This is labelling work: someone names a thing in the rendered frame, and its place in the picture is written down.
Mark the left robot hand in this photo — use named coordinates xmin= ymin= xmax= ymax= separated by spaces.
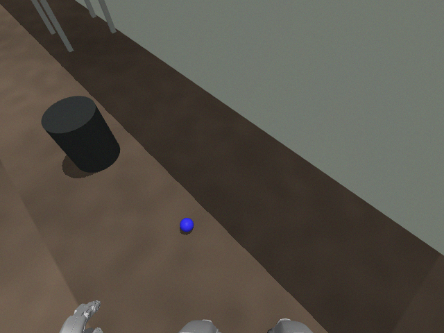
xmin=59 ymin=300 xmax=103 ymax=333

